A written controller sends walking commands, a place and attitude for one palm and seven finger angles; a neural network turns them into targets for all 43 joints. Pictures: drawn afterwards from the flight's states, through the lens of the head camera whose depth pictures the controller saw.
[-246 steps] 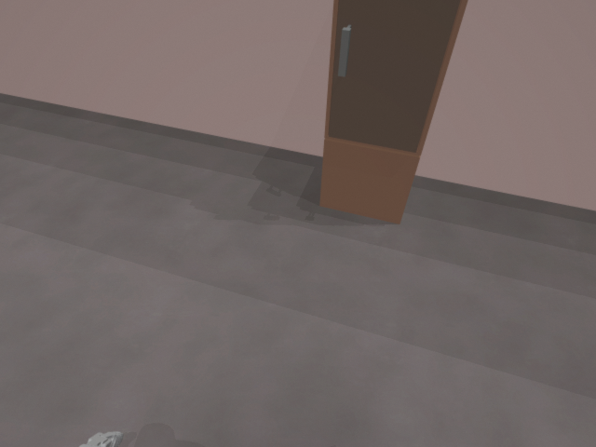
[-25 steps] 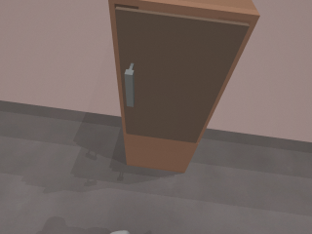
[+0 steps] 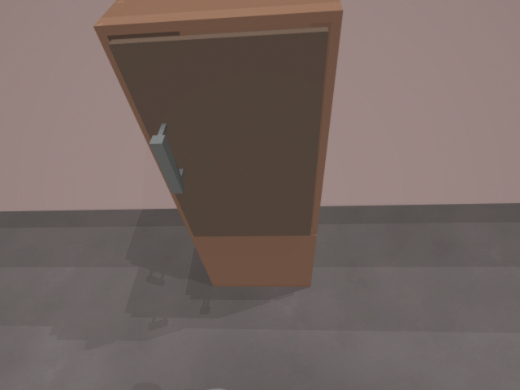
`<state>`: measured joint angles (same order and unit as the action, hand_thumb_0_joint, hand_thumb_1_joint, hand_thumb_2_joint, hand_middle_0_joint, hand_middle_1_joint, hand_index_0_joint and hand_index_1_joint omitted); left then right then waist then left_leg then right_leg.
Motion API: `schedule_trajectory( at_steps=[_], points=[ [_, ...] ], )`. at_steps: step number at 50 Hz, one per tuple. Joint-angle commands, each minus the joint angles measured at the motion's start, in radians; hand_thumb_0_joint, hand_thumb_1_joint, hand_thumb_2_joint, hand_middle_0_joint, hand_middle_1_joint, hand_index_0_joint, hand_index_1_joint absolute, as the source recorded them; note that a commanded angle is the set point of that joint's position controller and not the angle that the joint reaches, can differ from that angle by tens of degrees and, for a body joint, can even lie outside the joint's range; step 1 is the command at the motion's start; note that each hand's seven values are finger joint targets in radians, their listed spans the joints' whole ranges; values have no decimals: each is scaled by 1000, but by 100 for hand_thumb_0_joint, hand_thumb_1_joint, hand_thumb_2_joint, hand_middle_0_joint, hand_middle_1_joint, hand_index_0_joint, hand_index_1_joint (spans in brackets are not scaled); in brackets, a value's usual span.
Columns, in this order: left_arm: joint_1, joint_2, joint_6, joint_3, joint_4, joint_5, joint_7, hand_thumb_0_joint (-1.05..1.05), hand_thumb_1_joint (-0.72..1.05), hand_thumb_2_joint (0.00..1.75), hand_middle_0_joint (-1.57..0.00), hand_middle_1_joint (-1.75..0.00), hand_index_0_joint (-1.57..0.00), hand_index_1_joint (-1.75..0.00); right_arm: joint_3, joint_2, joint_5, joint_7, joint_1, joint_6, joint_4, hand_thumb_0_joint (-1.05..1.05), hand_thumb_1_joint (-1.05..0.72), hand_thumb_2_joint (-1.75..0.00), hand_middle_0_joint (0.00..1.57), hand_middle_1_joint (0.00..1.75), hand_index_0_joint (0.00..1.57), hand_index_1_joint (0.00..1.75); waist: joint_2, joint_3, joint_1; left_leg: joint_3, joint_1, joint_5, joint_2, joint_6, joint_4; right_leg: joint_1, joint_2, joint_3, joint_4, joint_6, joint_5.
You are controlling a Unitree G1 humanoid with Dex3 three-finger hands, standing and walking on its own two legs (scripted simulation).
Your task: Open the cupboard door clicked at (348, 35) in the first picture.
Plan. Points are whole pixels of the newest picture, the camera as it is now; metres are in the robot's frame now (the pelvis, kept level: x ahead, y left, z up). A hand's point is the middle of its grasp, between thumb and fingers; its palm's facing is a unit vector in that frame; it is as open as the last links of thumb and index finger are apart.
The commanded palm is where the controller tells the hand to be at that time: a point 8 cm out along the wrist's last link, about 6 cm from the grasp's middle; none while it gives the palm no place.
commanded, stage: come to a stop and stand still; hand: left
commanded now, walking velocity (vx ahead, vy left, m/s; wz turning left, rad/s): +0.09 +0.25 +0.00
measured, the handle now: (171, 159) +0.55 +0.22 +0.02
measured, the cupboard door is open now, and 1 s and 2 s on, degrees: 0 0 0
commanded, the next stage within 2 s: look again from close up in 0.98 s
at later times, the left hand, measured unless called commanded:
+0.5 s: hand out of the picture -0.07 +0.23 -0.17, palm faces +0.12 -0.97 -0.23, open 7.4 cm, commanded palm none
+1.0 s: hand out of the picture -0.01 +0.25 -0.16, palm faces +0.02 -0.98 -0.22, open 7.3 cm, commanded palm none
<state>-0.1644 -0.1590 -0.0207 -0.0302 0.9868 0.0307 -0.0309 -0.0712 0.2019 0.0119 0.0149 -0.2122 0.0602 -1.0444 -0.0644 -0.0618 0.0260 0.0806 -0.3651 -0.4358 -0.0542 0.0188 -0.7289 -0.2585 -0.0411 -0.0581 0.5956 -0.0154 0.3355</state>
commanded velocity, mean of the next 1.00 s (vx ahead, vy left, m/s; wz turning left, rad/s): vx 0.01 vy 0.05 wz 0.00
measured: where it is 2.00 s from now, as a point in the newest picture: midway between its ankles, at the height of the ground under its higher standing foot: outside the picture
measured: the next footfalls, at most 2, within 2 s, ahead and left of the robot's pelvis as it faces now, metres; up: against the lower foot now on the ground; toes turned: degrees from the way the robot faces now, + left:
left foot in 0.50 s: +0.00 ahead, +0.17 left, +0.00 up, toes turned +4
right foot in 0.80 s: -0.02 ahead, -0.05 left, +0.00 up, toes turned -2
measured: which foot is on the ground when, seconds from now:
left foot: up 0.00-0.48, down 0.50-1.00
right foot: down 0.00-0.50, up 0.52-0.78, down 0.80-1.00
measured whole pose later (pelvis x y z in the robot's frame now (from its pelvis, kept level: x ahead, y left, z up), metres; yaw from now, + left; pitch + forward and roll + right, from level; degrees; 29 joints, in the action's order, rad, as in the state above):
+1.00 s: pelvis -0.03 +0.08 +0.01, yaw +1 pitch -1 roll +0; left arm -0.23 -0.16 -0.01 0.00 1.12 0.01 -0.04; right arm 0.00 0.15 0.00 0.03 -0.28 -0.01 -1.15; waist -0.01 -0.03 0.01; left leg 0.08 -0.15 -0.23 0.03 -0.04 -0.39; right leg -0.14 -0.03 -0.04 0.42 0.01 0.27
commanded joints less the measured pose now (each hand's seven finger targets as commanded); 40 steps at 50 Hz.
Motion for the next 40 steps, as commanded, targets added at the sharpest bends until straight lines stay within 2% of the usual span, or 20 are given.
schedule_trajectory(
  at_steps=[1, 2, 4, 7, 11, 14, 19, 21, 22, 23, 24, 25, 26, 27, 28, 31, 35, 37, 38, 40],
  points=[
    [-29, -197, 20, -47, -46, -7, -13, 0, 90, 90, -20, -30, -20, -30, -12, 61, 10, -7, -21, -1, 47, 0, -90, -90, 20, 30, 20, 30, 249, 4, -27, -112, -109, 4, 12, 11, -310, -6, -287, 266, -330, -123, -285],
    [-29, -185, 25, -47, -50, -9, -11, 0, 90, 90, -20, -30, -20, -30, -14, 65, 11, -11, -48, -5, 38, 0, -90, -90, 20, 30, 20, 30, 242, 14, -23, -109, -131, 49, 14, 19, -334, 36, -266, 226, -313, -110, -325],
    [-64, -190, 30, -51, -47, -12, -12, 0, 90, 90, -20, -30, -20, -30, -16, 78, 8, -16, -55, -8, 35, 0, -90, -90, 20, 30, 20, 30, 219, 34, -38, -107, -154, 96, 19, 33, -350, 93, -263, 204, -304, -102, -357],
    [-141, -186, 35, -56, -27, -11, -16, 0, 90, 90, -20, -30, -20, -30, -13, 77, 13, -16, -17, -8, 55, 0, -90, -90, 20, 30, 20, 30, 223, 54, -73, -113, -191, 98, 17, 51, -334, 181, -283, 232, -288, -113, -424],
    [-199, -195, 35, -58, -7, -6, -18, 0, 90, 90, -20, -30, -20, -30, -6, 74, 11, -16, 21, -5, 76, 0, -90, -90, 20, 30, 20, 30, 219, 71, -94, -111, -192, 70, 14, 59, -288, 234, -299, 250, -277, -128, -478],
    [-199, -201, 33, -57, -2, 0, -16, 0, 90, 90, -20, -30, -20, -30, -1, 70, 5, -17, 29, -8, 81, 0, -90, -90, 20, 30, 20, 30, 255, 79, -91, -93, -143, 42, 14, 55, -209, 215, -293, 242, -286, -134, -433],
    [-153, -222, 20, -58, 1, 12, -7, 0, 90, 90, -20, -30, -20, -30, 11, 54, -6, -19, 29, -24, 88, 0, -90, -90, 20, 30, 20, 30, 310, 40, -73, -45, 36, 24, 32, 24, 14, 45, -262, 227, -324, -128, -224],
    [-129, -220, 15, -57, 9, 6, -5, 0, 90, 90, -20, -30, -20, -30, 16, 50, -8, -14, -32, -36, 67, 0, -90, -90, 20, 30, 20, 30, 293, 60, -40, -19, 149, 119, 50, 16, 175, 6, -220, 187, -282, -92, -193],
    [-115, -211, 10, -54, 14, -1, -4, 0, 90, 90, -20, -30, -20, -30, 19, 49, -9, -10, -75, -44, 49, 0, -90, -90, 20, 30, 20, 30, 259, 72, -18, -4, 247, 210, 53, 12, 289, -43, -192, 158, -247, -60, -148],
    [-121, -180, 5, -44, 17, -10, -3, 0, 90, 90, -20, -30, -20, -30, 19, 76, -9, -6, -102, -55, 38, 0, -90, -90, 20, 30, 20, 30, 168, 82, -9, -35, 325, 241, 14, 7, 362, -98, -145, 124, -175, -30, -84],
    [-149, -128, -2, -33, 11, -15, 0, 0, 90, 90, -20, -30, -20, -30, 5, 142, -2, -3, -99, -62, 47, 0, -90, -90, 20, 30, 20, 30, -58, 75, -14, -221, 334, 199, -134, -30, 428, -188, -64, 62, -49, 11, 44],
    [-145, -86, -7, -25, 6, -17, -1, 0, 90, 90, -20, -30, -20, -30, -1, 199, 4, 2, -74, -57, 67, 0, -90, -90, 20, 30, 20, 30, -229, 23, -13, -365, 172, 108, -269, -104, 547, -176, -19, -11, 62, 43, 174],
    [-134, -88, -9, -23, 10, -11, -1, 0, 90, 90, -20, -30, -20, -30, 9, 188, 11, 3, -16, -50, 80, 0, -90, -90, 20, 30, 20, 30, -167, -35, -29, -366, 19, -16, -279, -157, 593, -122, -24, 28, 150, 34, 161],
    [-132, -82, -13, -19, 28, -5, 2, 0, 90, 90, -20, -30, -20, -30, 19, 148, 11, 11, 30, -56, 81, 0, -90, -90, 20, 30, 20, 30, -151, -72, -41, -325, -11, -24, -230, -155, 617, -111, -36, 41, 201, 35, 122],
    [-144, -82, -17, -18, 49, -1, 5, 0, 90, 90, -20, -30, -20, -30, 25, 130, 11, 16, 48, -58, 74, 0, -90, -90, 20, 30, 20, 30, -183, -81, -53, -279, 7, 36, -186, -141, 599, -117, -36, 49, 241, 34, 92],
    [-184, -82, -7, -11, 79, -7, 9, 0, 90, 90, -20, -30, -20, -30, 37, 104, 3, 22, 39, -63, 59, 0, -90, -90, 20, 30, 20, 30, -119, -34, -63, -192, 114, 298, -148, -150, 524, -116, -35, 45, 240, 38, 69],
    [-142, -61, 5, 0, 73, -13, 3, 0, 90, 90, -20, -30, -20, -30, 29, 96, 5, 28, -39, -73, 22, 0, -90, -90, 20, 30, 20, 30, -33, 37, -34, -207, 261, 582, -166, -175, 450, -74, -30, 30, 52, 48, 82],
    [-165, -60, 13, 1, 86, -17, 0, 0, 90, 90, -20, -30, -20, -30, 30, 93, 0, 30, -55, -78, 3, 0, -90, -90, 20, 30, 20, 30, 3, 76, -45, -194, 275, 656, -150, -154, 393, 19, -24, 26, -116, 47, -33],
    [-189, -65, 21, 2, 101, -16, -3, 0, 90, 90, -20, -30, -20, -30, 31, 85, -5, 29, -55, -81, -3, 0, -90, -90, 20, 30, 20, 30, 19, 94, -54, -175, 255, 627, -122, -122, 358, 90, -31, 38, -219, 44, -160],
    [-178, -102, 33, 2, 110, -17, -9, 0, 90, 90, -20, -30, -20, -30, 41, 41, -15, 23, -58, -85, -9, 0, -90, -90, 20, 30, 20, 30, 92, 82, -36, -134, 174, 468, -58, -58, 347, 161, -113, 129, -242, 4, -347]
  ],
)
